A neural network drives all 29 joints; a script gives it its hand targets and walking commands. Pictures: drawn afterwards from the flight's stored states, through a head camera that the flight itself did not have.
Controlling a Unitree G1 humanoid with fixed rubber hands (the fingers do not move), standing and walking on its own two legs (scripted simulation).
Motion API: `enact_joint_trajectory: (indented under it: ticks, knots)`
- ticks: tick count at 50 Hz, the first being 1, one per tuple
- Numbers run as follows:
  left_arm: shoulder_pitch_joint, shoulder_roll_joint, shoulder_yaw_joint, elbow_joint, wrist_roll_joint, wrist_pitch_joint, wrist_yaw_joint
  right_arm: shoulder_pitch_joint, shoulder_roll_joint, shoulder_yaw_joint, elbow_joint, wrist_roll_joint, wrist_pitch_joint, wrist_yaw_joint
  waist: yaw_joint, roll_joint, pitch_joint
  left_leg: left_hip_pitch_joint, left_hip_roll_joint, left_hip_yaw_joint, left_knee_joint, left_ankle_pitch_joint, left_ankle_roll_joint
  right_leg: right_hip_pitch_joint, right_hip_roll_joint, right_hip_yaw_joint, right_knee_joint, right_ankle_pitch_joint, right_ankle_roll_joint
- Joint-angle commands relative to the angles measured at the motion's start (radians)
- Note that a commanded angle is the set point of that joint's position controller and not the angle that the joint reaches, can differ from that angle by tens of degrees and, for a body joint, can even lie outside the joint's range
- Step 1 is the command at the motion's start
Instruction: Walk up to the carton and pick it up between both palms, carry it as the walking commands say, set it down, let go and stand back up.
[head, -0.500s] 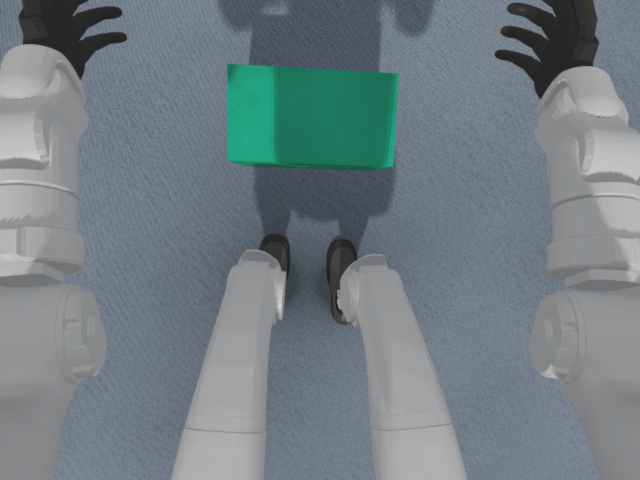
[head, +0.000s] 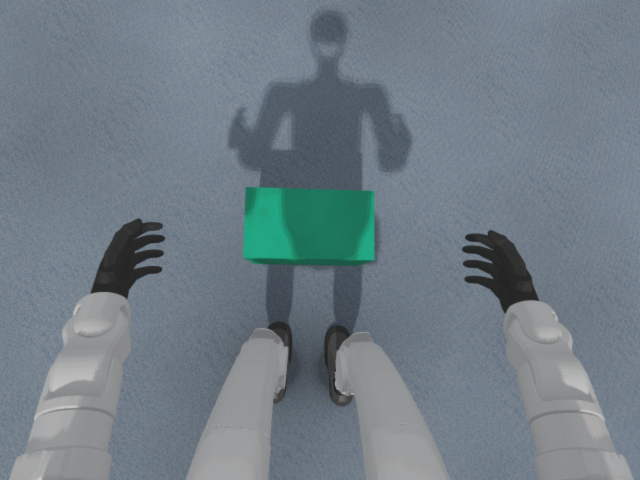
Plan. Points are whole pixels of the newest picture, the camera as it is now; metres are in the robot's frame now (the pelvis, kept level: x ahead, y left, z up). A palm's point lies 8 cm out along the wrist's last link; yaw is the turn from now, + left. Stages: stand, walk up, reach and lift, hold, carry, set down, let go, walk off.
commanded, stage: let go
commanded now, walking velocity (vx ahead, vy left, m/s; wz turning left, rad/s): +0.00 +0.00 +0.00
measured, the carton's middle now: (308, 231) +0.44 +0.00 -0.60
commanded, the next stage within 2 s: stand in 0.84 s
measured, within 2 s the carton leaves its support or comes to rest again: neither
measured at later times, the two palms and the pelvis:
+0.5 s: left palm (77, 387) +0.22 +0.23 -0.03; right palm (556, 386) +0.21 -0.22 -0.02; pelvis +0.07 +0.00 +0.06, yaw -1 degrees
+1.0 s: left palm (34, 404) +0.20 +0.27 -0.03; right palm (584, 389) +0.21 -0.26 -0.03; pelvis +0.09 +0.00 +0.05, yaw +0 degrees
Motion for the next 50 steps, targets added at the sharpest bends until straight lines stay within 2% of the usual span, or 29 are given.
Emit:
enact_joint_trajectory:
  ticks: [1, 3, 4, 6, 7, 9, 10, 12, 14, 15, 18, 19, 21, 22, 23, 29, 30, 33, 35, 36, 39, 41, 42, 43, 44, 46, 47, 49, 50]
  knots:
    - [0.08, 0.059, 0.005, -0.133, 0.014, -0.116, -0.005, 0.032, -0.12, -0.052, -0.166, -0.072, -0.122, 0.004, 0.002, 0.027, -1.174, 0.589, 0.06, -0.074, -0.146, 0.395, -0.067, 0.412, -0.059, 0.052, -0.138, 0.328, 0.02]
    - [0.06, 0.072, 0.013, -0.113, 0.021, -0.143, -0.017, 0.025, -0.073, -0.019, -0.129, -0.045, -0.145, 0.003, 0.017, 0.061, -1.041, 0.574, 0.061, -0.059, -0.172, 0.331, -0.058, 0.372, -0.064, 0.053, -0.175, 0.246, 0.021]
    - [0.083, 0.063, 0.015, -0.057, 0.022, -0.14, -0.02, 0.045, -0.075, -0.037, -0.08, -0.056, -0.143, 0.01, 0.002, 0.023, -0.973, 0.55, 0.065, -0.063, -0.203, 0.268, -0.059, 0.368, -0.07, 0.05, -0.186, 0.21, 0.021]
    - [0.16, 0.054, -0.004, -0.029, 0.044, -0.142, -0.025, 0.14, -0.037, -0.01, -0.01, -0.066, -0.146, 0.015, 0.016, 0.093, -0.836, 0.608, 0.071, -0.062, -0.292, 0.144, -0.073, 0.349, -0.077, 0.037, -0.247, 0.076, 0.006]
    - [0.37, 0.016, -0.025, -0.028, 0.06, -0.148, -0.028, 0.324, -0.01, 0.006, -0.028, -0.095, -0.159, 0.02, 0.006, 0.042, -0.83, 0.704, 0.069, -0.057, -0.323, 0.189, -0.079, 0.439, -0.074, 0.037, -0.295, 0.119, 0.003]
    - [0.242, 0.043, 0.024, 0.004, 0.052, -0.145, -0.023, 0.212, -0.032, -0.025, 0.031, -0.101, -0.153, 0.014, -0.015, 0.005, -0.613, 0.647, 0.079, -0.058, -0.362, 0.071, -0.057, 0.381, -0.081, 0.047, -0.347, 0.019, 0.002]
    - [0.336, 0.006, -0.025, -0.045, 0.06, -0.168, -0.025, 0.326, -0.03, -0.028, 0.007, -0.12, -0.167, 0.009, -0.029, 0.046, -0.639, 0.696, 0.085, -0.057, -0.388, 0.148, -0.071, 0.465, -0.065, 0.044, -0.359, 0.109, 0.001]
    - [0.35, 0.022, -0.029, -0.013, 0.066, -0.176, -0.029, 0.313, -0.011, -0.009, -0.003, -0.112, -0.176, 0.016, -0.013, 0.033, -0.547, 0.697, 0.075, -0.039, -0.432, 0.163, -0.061, 0.501, -0.069, 0.035, -0.414, 0.111, 0.003]
    - [0.303, 0.003, -0.035, -0.021, 0.048, -0.185, -0.031, 0.305, -0.022, -0.025, -0.007, -0.125, -0.176, 0.01, -0.037, -0.015, -0.486, 0.713, 0.078, -0.034, -0.446, 0.174, -0.058, 0.497, -0.079, 0.051, -0.447, 0.13, 0.003]
    - [0.392, 0.0, -0.042, -0.009, 0.07, -0.189, -0.035, 0.369, -0.005, -0.016, -0.038, -0.124, -0.186, 0.011, -0.004, -0.008, -0.502, 0.777, 0.077, -0.029, -0.47, 0.222, -0.054, 0.565, -0.084, 0.051, -0.473, 0.173, 0.01]
    - [0.406, 0.017, -0.039, -0.013, 0.078, -0.199, -0.039, 0.407, -0.004, 0.034, -0.002, -0.096, -0.183, 0.016, 0.002, 0.003, -0.435, 0.707, 0.069, -0.016, -0.485, 0.282, -0.059, 0.618, -0.088, 0.056, -0.497, 0.282, 0.02]
    - [0.407, 0.004, -0.043, -0.024, 0.074, -0.204, -0.041, 0.357, -0.015, 0.018, -0.081, -0.101, -0.202, 0.018, 0.001, -0.014, -0.452, 0.793, 0.073, -0.031, -0.498, 0.34, -0.064, 0.616, -0.075, 0.046, -0.493, 0.303, 0.027]
    - [0.48, 0.003, -0.041, -0.041, 0.071, -0.194, -0.041, 0.423, -0.016, 0.013, -0.072, -0.102, -0.187, 0.023, 0.024, 0.004, -0.489, 0.847, 0.067, -0.027, -0.502, 0.33, -0.072, 0.684, -0.083, 0.051, -0.496, 0.276, 0.021]
    - [0.494, -0.013, -0.045, -0.033, 0.055, -0.189, -0.052, 0.441, -0.004, 0.039, -0.073, -0.094, -0.177, 0.025, 0.009, -0.037, -0.477, 0.825, 0.071, -0.03, -0.51, 0.292, -0.066, 0.678, -0.082, 0.046, -0.5, 0.246, 0.028]
    - [0.473, 0.014, -0.05, -0.072, 0.067, -0.194, -0.053, 0.411, -0.01, 0.036, -0.093, -0.084, -0.181, 0.027, 0.031, 0.017, -0.473, 0.841, 0.072, -0.038, -0.508, 0.329, -0.08, 0.664, -0.073, 0.04, -0.491, 0.274, 0.026]
    - [0.454, 0.018, -0.05, -0.107, 0.054, -0.154, -0.059, 0.419, -0.036, 0.021, -0.082, -0.081, -0.134, 0.037, 0.001, 0.039, -0.412, 0.818, 0.078, -0.048, -0.51, 0.285, -0.072, 0.687, -0.065, 0.045, -0.49, 0.219, 0.023]
    - [0.495, 0.018, -0.058, -0.041, 0.055, -0.137, -0.06, 0.444, -0.02, 0.026, -0.08, -0.096, -0.129, 0.029, 0.014, -0.012, -0.377, 0.836, 0.065, -0.023, -0.511, 0.246, -0.063, 0.688, -0.075, 0.048, -0.524, 0.21, 0.025]
    - [0.461, 0.019, -0.062, -0.092, 0.056, -0.137, -0.055, 0.43, -0.048, 0.039, -0.067, -0.083, -0.119, 0.038, 0.003, 0.061, -0.418, 0.866, 0.081, -0.06, -0.478, 0.329, -0.071, 0.622, -0.069, 0.055, -0.496, 0.213, 0.018]
    - [0.499, 0.032, -0.06, -0.08, 0.049, -0.136, -0.049, 0.448, -0.054, 0.02, -0.072, -0.073, -0.128, 0.031, 0.0, 0.051, -0.44, 0.882, 0.08, -0.069, -0.459, 0.454, -0.074, 0.642, -0.054, 0.049, -0.478, 0.27, 0.027]
    - [0.523, 0.032, -0.038, -0.046, 0.072, -0.133, -0.046, 0.46, -0.058, 0.033, -0.05, -0.079, -0.123, 0.024, 0.018, 0.066, -0.396, 0.857, 0.081, -0.065, -0.477, 0.442, -0.074, 0.656, -0.056, 0.056, -0.488, 0.273, 0.026]
    - [0.496, 0.042, -0.046, -0.071, 0.056, -0.137, -0.043, 0.465, -0.064, 0.043, -0.067, -0.071, -0.107, 0.023, -0.005, 0.019, -0.443, 0.89, 0.087, -0.073, -0.465, 0.43, -0.061, 0.661, -0.052, 0.041, -0.473, 0.259, 0.032]
    - [0.478, 0.037, -0.042, -0.042, 0.061, -0.128, -0.035, 0.424, -0.065, 0.046, -0.052, -0.075, -0.085, 0.012, 0.007, 0.037, -0.352, 0.844, 0.082, -0.044, -0.486, 0.364, -0.068, 0.635, -0.059, 0.058, -0.487, 0.254, 0.024]
    - [0.48, 0.127, -0.043, 0.14, 0.059, -0.163, 0.003, 0.463, -0.116, 0.042, 0.157, -0.075, -0.137, -0.023, 0.008, 0.009, -0.726, 0.772, 0.127, -0.084, -0.45, 0.5, -0.066, 0.766, -0.12, 0.075, -0.429, 0.464, 0.022]
    - [0.54, 0.15, -0.05, 0.151, 0.064, -0.188, 0.009, 0.464, -0.139, 0.032, 0.166, -0.079, -0.169, -0.031, 0.029, -0.027, -0.734, 0.791, 0.125, -0.093, -0.448, 0.536, -0.051, 0.796, -0.119, 0.092, -0.401, 0.515, 0.017]
    - [0.516, 0.172, -0.047, 0.166, 0.075, -0.211, 0.005, 0.463, -0.19, 0.004, 0.192, -0.083, -0.195, -0.036, -0.003, -0.014, -0.721, 0.78, 0.143, -0.114, -0.445, 0.492, -0.032, 0.764, -0.151, 0.126, -0.413, 0.503, 0.008]
    - [0.556, 0.178, -0.05, 0.225, 0.075, -0.229, 0.02, 0.487, -0.166, 0.012, 0.261, -0.088, -0.214, -0.04, 0.007, 0.009, -0.604, 0.758, 0.144, -0.112, -0.449, 0.474, -0.029, 0.675, -0.151, 0.144, -0.432, 0.493, 0.03]
    - [0.541, 0.153, -0.06, 0.244, 0.073, -0.24, 0.015, 0.486, -0.175, 0.022, 0.278, -0.097, -0.219, -0.042, -0.01, 0.053, -0.572, 0.759, 0.148, -0.113, -0.463, 0.533, -0.024, 0.651, -0.144, 0.137, -0.442, 0.507, -0.002]
    - [0.525, 0.163, -0.053, 0.277, 0.077, -0.25, 0.017, 0.439, -0.176, 0.017, 0.306, -0.096, -0.238, -0.036, -0.004, 0.054, -0.511, 0.73, 0.15, -0.114, -0.48, 0.494, -0.032, 0.616, -0.145, 0.136, -0.468, 0.429, 0.002]
    - [0.542, 0.166, -0.062, 0.297, 0.072, -0.254, 0.018, 0.451, -0.146, 0.025, 0.316, -0.084, -0.248, -0.035, -0.007, -0.016, -0.552, 0.702, 0.155, -0.133, -0.496, 0.428, -0.036, 0.654, -0.146, 0.124, -0.483, 0.386, 0.009]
